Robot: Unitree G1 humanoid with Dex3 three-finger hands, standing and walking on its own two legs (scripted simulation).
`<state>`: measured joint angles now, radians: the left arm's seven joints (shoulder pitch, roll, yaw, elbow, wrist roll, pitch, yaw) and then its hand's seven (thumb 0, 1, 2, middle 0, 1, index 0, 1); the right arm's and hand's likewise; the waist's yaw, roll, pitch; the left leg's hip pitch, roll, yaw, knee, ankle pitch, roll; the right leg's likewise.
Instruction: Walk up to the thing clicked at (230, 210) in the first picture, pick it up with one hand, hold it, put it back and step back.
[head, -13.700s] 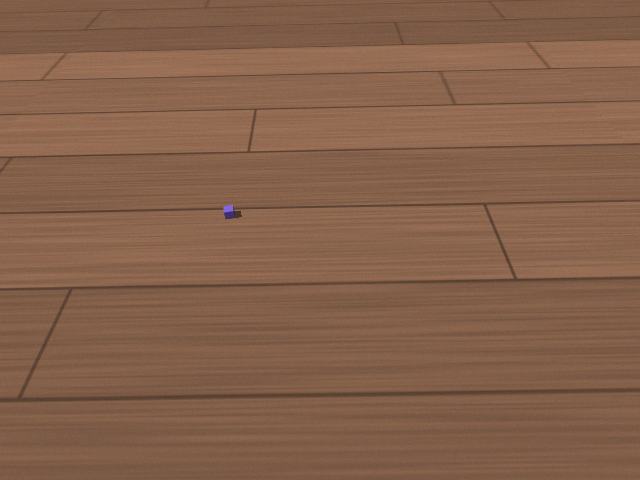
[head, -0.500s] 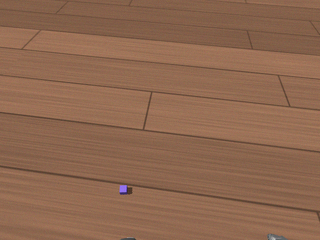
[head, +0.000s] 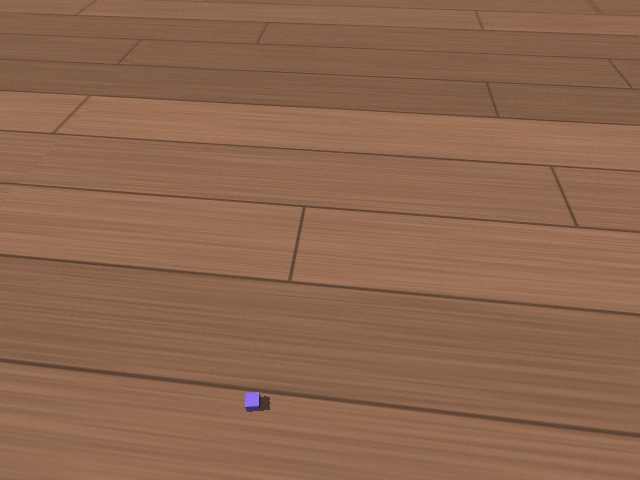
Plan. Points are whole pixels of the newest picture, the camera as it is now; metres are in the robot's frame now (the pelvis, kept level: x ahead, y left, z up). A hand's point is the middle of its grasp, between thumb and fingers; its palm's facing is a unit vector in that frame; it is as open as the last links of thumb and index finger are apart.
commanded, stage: walk up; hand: left
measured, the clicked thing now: (253, 401) +0.48 +0.23 -0.76
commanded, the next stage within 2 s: stand in 1.92 s
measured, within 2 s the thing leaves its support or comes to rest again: neither
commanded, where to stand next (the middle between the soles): +0.09 -0.02 m, yaw +1 degrees
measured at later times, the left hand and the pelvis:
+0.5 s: hand out of the picture +0.08 +0.26 -0.16, palm faces -0.02 -0.95 -0.32, open 7.3 cm; pelvis +0.01 +0.00 +0.00, yaw +0 degrees
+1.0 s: hand out of the picture +0.12 +0.25 -0.14, palm faces +0.02 -0.87 -0.50, open 7.3 cm; pelvis +0.06 -0.03 -0.01, yaw +2 degrees
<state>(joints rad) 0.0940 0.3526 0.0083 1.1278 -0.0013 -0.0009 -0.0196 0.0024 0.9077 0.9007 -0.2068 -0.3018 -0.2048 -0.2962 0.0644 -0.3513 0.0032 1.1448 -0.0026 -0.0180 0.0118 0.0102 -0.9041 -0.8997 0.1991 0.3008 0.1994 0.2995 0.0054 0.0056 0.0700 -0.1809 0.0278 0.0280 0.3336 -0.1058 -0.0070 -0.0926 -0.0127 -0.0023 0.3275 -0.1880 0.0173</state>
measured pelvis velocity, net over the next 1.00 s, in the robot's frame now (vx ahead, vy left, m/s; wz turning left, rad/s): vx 0.06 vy -0.03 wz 0.04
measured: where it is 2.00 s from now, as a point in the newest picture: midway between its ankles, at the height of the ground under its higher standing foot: outside the picture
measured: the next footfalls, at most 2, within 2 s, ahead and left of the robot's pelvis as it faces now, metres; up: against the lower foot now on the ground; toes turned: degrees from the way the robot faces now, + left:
left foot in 1.08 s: +0.09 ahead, +0.12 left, +0.00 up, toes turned +1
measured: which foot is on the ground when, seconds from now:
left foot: down 0.00-0.70, up 0.72-1.00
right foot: down 0.00-1.00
